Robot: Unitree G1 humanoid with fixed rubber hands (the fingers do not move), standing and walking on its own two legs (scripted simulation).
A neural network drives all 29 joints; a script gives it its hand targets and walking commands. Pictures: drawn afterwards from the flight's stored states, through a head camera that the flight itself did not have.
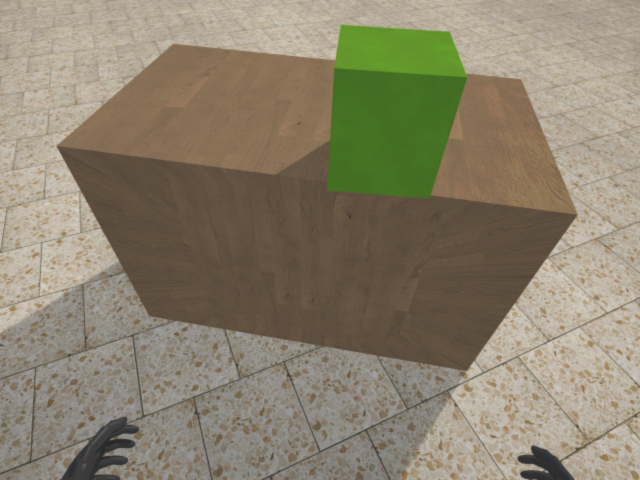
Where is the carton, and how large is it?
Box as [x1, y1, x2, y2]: [327, 25, 466, 198]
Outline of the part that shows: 341,25 334,66 327,189 429,198 466,79 465,72 449,32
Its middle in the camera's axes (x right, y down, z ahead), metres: +0.13 -0.26 +0.77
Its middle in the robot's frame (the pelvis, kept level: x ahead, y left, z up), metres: +0.76 -0.10 +0.09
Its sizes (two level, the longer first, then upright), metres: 0.210 0.200 0.250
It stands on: a pedestal, 0.72 m high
